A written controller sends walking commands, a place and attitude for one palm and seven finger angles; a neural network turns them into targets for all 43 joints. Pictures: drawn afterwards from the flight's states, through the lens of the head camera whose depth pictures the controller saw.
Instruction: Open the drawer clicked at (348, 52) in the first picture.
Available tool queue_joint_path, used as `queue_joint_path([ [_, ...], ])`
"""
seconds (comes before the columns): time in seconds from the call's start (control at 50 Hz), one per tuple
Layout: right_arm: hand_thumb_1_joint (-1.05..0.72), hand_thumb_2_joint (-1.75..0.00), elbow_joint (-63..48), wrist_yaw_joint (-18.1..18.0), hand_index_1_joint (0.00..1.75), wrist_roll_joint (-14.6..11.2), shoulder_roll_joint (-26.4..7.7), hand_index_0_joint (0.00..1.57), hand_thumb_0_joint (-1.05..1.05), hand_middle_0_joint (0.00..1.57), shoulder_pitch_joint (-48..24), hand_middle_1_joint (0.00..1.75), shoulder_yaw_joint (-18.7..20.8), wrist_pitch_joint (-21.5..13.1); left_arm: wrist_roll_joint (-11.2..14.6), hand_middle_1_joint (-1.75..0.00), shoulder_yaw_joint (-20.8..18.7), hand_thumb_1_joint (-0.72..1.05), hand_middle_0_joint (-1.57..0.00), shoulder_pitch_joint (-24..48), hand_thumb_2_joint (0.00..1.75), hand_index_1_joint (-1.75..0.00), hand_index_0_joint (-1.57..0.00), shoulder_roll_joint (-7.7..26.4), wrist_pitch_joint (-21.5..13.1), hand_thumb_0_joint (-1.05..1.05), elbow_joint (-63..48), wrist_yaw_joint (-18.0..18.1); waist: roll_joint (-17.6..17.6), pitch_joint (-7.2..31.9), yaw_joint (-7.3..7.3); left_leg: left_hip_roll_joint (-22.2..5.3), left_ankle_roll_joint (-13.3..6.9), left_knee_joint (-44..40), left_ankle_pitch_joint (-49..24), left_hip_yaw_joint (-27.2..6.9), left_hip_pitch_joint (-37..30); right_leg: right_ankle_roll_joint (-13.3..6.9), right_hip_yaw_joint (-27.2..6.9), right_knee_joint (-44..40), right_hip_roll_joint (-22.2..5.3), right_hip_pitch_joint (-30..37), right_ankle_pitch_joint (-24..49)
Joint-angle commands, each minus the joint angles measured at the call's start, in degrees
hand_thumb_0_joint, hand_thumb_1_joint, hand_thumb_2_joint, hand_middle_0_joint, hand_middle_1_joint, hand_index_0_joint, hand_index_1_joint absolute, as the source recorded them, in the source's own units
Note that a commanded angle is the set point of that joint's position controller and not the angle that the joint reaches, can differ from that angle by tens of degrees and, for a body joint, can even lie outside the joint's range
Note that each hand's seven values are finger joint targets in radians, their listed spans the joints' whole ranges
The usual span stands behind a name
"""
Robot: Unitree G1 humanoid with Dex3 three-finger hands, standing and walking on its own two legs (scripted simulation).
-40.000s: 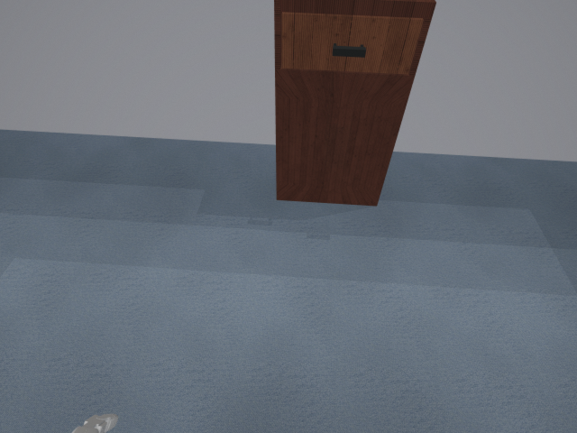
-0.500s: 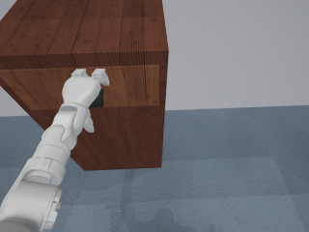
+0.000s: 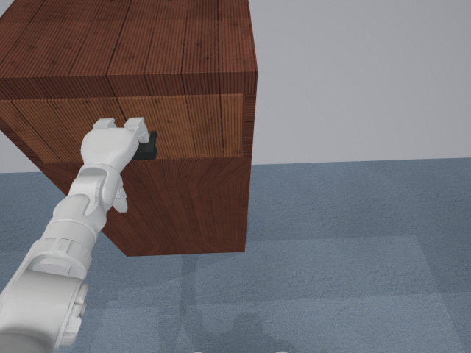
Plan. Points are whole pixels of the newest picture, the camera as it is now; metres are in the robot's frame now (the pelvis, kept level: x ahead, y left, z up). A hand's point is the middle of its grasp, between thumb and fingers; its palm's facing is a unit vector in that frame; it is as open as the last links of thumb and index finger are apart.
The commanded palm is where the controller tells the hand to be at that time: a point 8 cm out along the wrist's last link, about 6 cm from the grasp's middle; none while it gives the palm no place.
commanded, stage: lower the fingers behind the handle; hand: left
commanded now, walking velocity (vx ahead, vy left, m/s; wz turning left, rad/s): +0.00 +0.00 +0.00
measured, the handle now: (129, 143) +0.50 +0.22 +0.02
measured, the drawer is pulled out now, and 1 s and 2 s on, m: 0.00 0.00 0.02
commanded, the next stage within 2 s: close the thumb around the handle in 0.86 s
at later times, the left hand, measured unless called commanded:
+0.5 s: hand (130, 170) +0.45 +0.22 +0.00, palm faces -0.08 -0.02 -1.00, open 13.9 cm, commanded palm +0.43 +0.21 +0.05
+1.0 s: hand (130, 170) +0.45 +0.22 +0.00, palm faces -0.06 -0.02 -1.00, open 13.8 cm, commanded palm +0.43 +0.22 +0.05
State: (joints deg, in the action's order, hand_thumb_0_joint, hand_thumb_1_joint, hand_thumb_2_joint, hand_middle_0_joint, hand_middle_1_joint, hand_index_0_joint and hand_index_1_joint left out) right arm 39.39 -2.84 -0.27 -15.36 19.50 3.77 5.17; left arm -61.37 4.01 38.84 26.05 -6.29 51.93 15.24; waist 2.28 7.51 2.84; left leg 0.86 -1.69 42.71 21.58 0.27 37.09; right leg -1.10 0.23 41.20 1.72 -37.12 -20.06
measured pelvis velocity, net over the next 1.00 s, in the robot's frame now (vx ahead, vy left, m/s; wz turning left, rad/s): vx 0.00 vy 0.00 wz -0.01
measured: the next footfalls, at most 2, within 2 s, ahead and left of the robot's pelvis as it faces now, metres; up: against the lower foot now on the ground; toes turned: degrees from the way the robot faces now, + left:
none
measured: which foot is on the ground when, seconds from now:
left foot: down 0.00-1.00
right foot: down 0.00-1.00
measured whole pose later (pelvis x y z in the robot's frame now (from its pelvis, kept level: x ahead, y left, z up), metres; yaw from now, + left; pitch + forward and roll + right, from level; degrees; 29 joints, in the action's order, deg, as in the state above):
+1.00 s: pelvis +0.00 +0.00 -0.01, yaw -1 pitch +18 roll -1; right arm 40.0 -1.4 0.1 -13.9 18.5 3.1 5.6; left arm -62.1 3.9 38.8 23.8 -0.7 55.5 20.0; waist 2.8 9.0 4.0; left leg 0.3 -1.7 46.3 23.5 0.5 40.9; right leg -1.1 0.1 44.1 2.3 -40.8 -21.4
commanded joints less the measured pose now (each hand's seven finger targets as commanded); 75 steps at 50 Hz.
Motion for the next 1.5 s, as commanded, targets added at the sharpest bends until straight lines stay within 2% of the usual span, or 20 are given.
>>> queue_joint_path([
  [0.0,-0.9,-0.9,-3.3,0.8,0.3,0.3,-7.2,0.2,0.0,0.2,4.8,0.3,3.5,-1.8,-0.9,-1.2,-3.5,-0.5,-0.3,24.8,0.3,-1.2,-0.3,9.2,1.4,0.0,-10.9,6.2,2.1,23.5,1.16,0.3,-0.3,-0.8,-25.4,-0.3,-13.3,-1.7,1.0,-1.8,1.7,5.8,18.7],
  [0.06,-0.9,-0.9,-2.4,1.0,0.3,0.3,-7.4,0.2,0.0,0.2,5.3,0.3,3.7,-1.7,-0.8,-1.2,-2.9,-0.5,-0.3,29.5,0.3,-1.2,-0.3,9.1,3.5,0.0,-11.5,7.5,1.0,25.5,2.61,0.2,-0.3,0.0,-25.7,-0.6,-14.1,-1.4,1.1,-1.3,1.7,5.8,19.5],
  [0.12,-0.9,-0.9,-2.2,1.0,0.3,0.6,-7.3,0.2,0.0,0.2,4.9,0.3,3.6,-1.6,-0.9,-1.2,-3.5,-0.5,-0.3,30.0,0.3,-1.2,-0.3,9.5,5.1,0.0,-11.2,8.4,3.3,27.2,2.36,0.2,-0.3,0.4,-28.0,-0.8,-15.5,-1.4,1.1,-0.9,1.8,5.9,20.6],
  [0.18,-0.9,-0.9,-1.8,0.7,0.3,0.6,-7.5,0.2,0.0,0.2,4.7,0.3,3.1,-1.3,-1.1,-1.2,-4.2,-0.5,-0.3,28.9,0.3,-1.2,-0.3,10.7,6.5,0.0,-8.5,7.9,1.6,25.7,2.3,0.3,-0.3,0.1,-27.0,-0.8,-13.7,-1.5,1.4,-1.1,1.9,6.5,20.5],
  [0.22,-0.9,-0.9,-1.8,0.7,0.3,0.4,-7.2,0.2,0.0,0.2,4.6,0.3,2.9,-1.2,-1.1,-1.2,-1.9,-0.5,-0.3,26.6,0.3,-1.2,-0.3,7.7,7.5,0.0,-4.9,7.2,0.0,21.8,3.07,0.2,-0.5,-0.2,-24.3,-0.5,-12.1,-1.3,1.4,-2.0,1.9,5.4,19.0],
  [0.28,-0.9,-0.9,-2.4,0.7,0.3,0.6,-7.4,0.2,0.0,0.2,4.6,0.3,2.6,-1.0,-0.6,-1.2,-2.5,-0.5,-0.3,25.3,0.3,-1.2,-0.3,8.5,7.4,0.0,-4.7,6.0,0.5,22.9,2.26,0.3,-0.6,-0.3,-26.1,-0.6,-12.0,-1.4,1.3,-1.7,1.9,6.9,20.8],
  [0.32,-0.9,-0.9,-2.5,0.6,0.3,0.4,-7.3,0.2,0.0,0.2,4.8,0.3,2.6,-0.9,-0.6,-1.2,-2.0,-0.5,-0.3,23.4,0.3,-1.2,-0.3,7.6,7.2,0.0,-3.2,5.5,-2.0,20.9,2.62,0.3,-0.8,-0.4,-24.0,-0.3,-10.4,-1.2,1.2,-2.0,1.8,7.0,20.4],
  [0.44,-0.9,-0.9,-3.1,0.8,0.3,0.8,-6.8,0.2,0.0,0.2,4.5,0.3,2.5,-1.1,-0.9,-1.2,0.0,-0.5,-0.3,22.3,0.3,-1.2,-0.3,4.6,4.5,0.0,-4.8,5.1,-1.1,20.0,2.49,0.4,-0.9,0.3,-21.6,-0.1,-9.0,-1.3,1.0,-1.5,1.7,5.2,18.5],
  [0.52,-0.9,-0.9,-3.0,0.6,0.3,0.6,-6.8,0.2,0.0,0.2,4.8,0.3,2.7,-1.1,-1.6,-1.2,-3.1,-0.5,-0.3,22.4,0.3,-1.2,-0.3,8.7,3.7,0.0,-5.6,6.1,-0.2,21.6,1.81,0.4,-0.8,0.7,-20.7,-0.3,-8.5,-1.5,0.8,-0.5,1.6,5.2,17.8],
  [0.54,-0.9,-0.9,-3.2,0.7,0.3,0.8,-6.6,0.2,0.0,0.2,4.6,0.3,2.7,-1.3,-1.2,-1.2,-0.4,-0.5,-0.3,23.8,0.3,-1.2,-0.3,5.4,3.8,0.0,-6.2,6.2,-0.1,21.9,2.6,0.5,-0.8,0.9,-20.7,-0.1,-8.8,-1.3,0.8,-0.7,1.7,4.7,17.7],
  [0.66,-0.9,-0.9,-2.6,1.0,0.3,0.7,-6.9,0.2,0.0,0.2,5.2,0.3,3.1,-1.2,-1.0,-1.2,-2.2,-0.5,-0.3,23.6,0.3,-1.2,-0.3,7.2,4.7,0.0,-7.4,7.0,-0.4,24.2,2.33,0.2,-0.7,1.6,-24.0,-0.3,-10.1,-1.3,0.9,0.0,1.8,5.5,20.3],
  [0.7,-0.9,-0.9,-2.7,1.1,0.3,0.7,-6.9,0.2,0.0,0.2,5.1,0.3,3.0,-1.2,-0.7,-1.2,-1.0,-0.5,-0.3,23.3,0.3,-1.2,-0.3,5.7,5.3,0.0,-6.7,7.0,0.1,23.1,2.63,0.2,-0.7,1.3,-23.9,-0.3,-10.0,-1.2,1.1,-0.4,1.8,5.2,20.0],
  [0.88,-0.9,-0.9,-3.1,0.8,0.3,0.6,-7.3,0.2,0.0,0.2,4.1,0.3,2.6,-0.8,-0.4,-1.2,-4.4,-0.5,-0.3,20.6,0.3,-1.2,-0.3,10.1,5.6,0.0,-6.8,6.3,0.1,22.4,1.09,0.6,-0.8,0.3,-23.4,0.4,-8.4,-1.3,0.6,-0.9,1.5,8.6,21.9],
  [0.94,-0.9,-0.9,-3.3,0.7,0.3,0.4,-7.1,0.2,0.0,0.2,4.0,0.3,2.5,-0.8,-0.6,-1.2,-3.1,-0.5,-0.3,20.7,0.3,-1.2,-0.3,9.1,5.5,0.0,-5.5,6.1,-1.4,20.4,1.8,0.6,-0.9,-0.1,-20.5,0.4,-7.4,-1.1,0.7,-1.5,1.5,7.6,19.6],
  [1.02,-0.9,-0.9,-2.9,0.5,0.3,0.3,-7.4,0.2,0.0,0.2,4.6,0.3,2.4,-0.9,-0.9,-1.22,-4.5,-0.28,-0.32,22.4,0.4,-1.22,-0.32,11.7,5.3,0.0,-4.4,6.1,-1.3,19.8,2.1,0.6,-1.0,0.1,-19.6,0.3,-6.7,-1.2,0.5,-1.3,1.5,6.8,18.8],
  [1.1,-0.9,-0.9,-3.1,0.7,0.3,0.5,-7.0,0.2,0.0,0.2,5.0,0.3,2.7,-1.1,-0.7,-1.25,-2.3,-0.05,-0.33,23.7,0.49,-1.25,-0.33,8.4,4.9,0.0,-5.9,6.2,0.9,22.4,2.33,0.4,-0.8,0.7,-22.2,0.2,-9.2,-1.2,0.8,-0.8,1.6,5.8,19.4],
  [1.18,-0.9,-0.9,-3.0,0.8,0.3,0.6,-7.1,0.2,0.0,0.2,5.3,0.3,2.9,-1.0,-0.4,-1.27,-3.1,0.17,-0.35,22.4,0.59,-1.27,-0.35,8.4,4.9,0.0,-6.0,6.1,-0.4,24.1,2.02,0.3,-0.7,1.2,-24.7,-0.1,-9.8,-1.3,1.0,-0.3,1.7,6.4,20.8],
  [1.38,-0.9,-0.9,-3.0,0.9,0.3,0.6,-7.4,0.2,0.0,0.2,5.0,0.3,2.7,-0.5,-0.5,-1.33,-4.7,0.73,-0.39,20.9,0.83,-1.33,-0.39,10.4,5.2,0.0,-6.4,6.2,-0.1,22.9,1.2,0.2,-0.6,0.7,-25.3,-0.1,-9.1,-1.4,1.0,-0.4,1.7,7.3,21.6],
  [1.44,-0.9,-0.9,-3.1,1.0,0.3,0.5,-7.2,0.2,0.0,0.2,5.0,0.3,2.8,-0.5,-0.6,-1.35,-3.1,0.9,-0.4,20.4,0.9,-1.35,-0.4,8.5,5.3,0.0,-5.5,6.2,-0.7,21.5,1.76,0.1,-0.7,0.4,-23.5,0.1,-9.0,-1.2,1.1,-0.9,1.8,6.2,19.9],
  [1.48,-0.9,-0.9,-3.2,1.0,0.3,0.6,-7.4,0.2,0.0,0.2,4.9,0.3,2.7,-0.4,-0.4,-1.35,-3.9,0.9,-0.4,20.0,0.9,-1.35,-0.4,9.3,5.4,0.0,-5.4,6.0,-0.7,21.8,1.46,0.3,-0.7,0.4,-23.5,0.1,-8.8,-1.4,1.0,-0.9,1.8,6.8,20.2],
])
